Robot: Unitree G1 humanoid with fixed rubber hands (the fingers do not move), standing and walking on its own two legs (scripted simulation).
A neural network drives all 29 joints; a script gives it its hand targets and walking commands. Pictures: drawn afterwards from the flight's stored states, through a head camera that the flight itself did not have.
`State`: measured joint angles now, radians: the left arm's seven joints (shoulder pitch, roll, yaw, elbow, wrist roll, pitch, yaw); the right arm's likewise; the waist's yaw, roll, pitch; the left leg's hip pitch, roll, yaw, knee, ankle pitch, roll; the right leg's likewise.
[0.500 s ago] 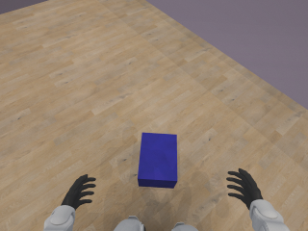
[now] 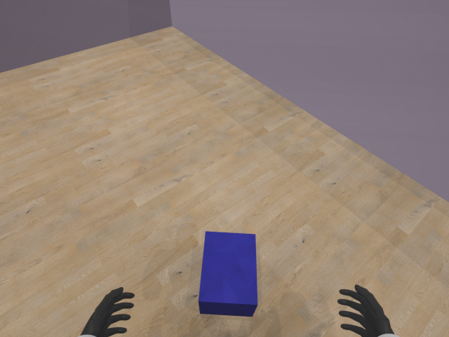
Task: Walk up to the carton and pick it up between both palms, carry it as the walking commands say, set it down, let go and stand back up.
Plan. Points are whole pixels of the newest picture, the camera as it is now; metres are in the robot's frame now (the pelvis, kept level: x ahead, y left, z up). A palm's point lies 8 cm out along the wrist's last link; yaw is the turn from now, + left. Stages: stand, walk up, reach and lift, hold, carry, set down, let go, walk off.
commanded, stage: let go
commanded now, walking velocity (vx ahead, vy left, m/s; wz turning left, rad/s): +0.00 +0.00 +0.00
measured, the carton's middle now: (228, 273) +0.49 -0.02 -0.68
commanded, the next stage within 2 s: stand in 0.08 s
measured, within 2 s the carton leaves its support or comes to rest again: neither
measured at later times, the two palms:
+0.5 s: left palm out of the picture +0.14 +0.25 -0.08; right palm (391, 322) +0.18 -0.27 -0.04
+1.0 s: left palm out of the picture +0.13 +0.26 -0.09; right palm (396, 335) +0.16 -0.27 -0.04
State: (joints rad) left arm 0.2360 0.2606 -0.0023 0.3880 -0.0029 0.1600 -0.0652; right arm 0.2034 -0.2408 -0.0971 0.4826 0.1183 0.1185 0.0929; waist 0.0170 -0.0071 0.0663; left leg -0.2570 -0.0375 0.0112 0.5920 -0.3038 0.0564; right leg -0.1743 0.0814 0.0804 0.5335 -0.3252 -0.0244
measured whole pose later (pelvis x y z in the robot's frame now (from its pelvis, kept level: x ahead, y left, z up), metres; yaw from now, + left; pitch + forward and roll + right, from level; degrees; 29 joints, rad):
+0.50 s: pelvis +0.01 -0.01 +0.00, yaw +0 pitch -2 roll -1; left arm 0.24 0.26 0.05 0.63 0.06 0.01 -0.01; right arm 0.22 -0.25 -0.10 0.52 0.08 0.02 0.00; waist 0.01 -0.02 -0.07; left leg -0.25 -0.04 0.01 0.59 -0.32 0.05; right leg -0.17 0.08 0.08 0.55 -0.35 -0.02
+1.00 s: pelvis +0.00 -0.01 +0.00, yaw +0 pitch -2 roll -1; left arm 0.24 0.26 0.06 0.68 0.05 -0.01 0.00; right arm 0.24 -0.25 -0.10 0.55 0.08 -0.01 -0.02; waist 0.01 -0.01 -0.07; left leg -0.25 -0.04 0.01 0.59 -0.31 0.05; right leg -0.17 0.08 0.08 0.55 -0.34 -0.02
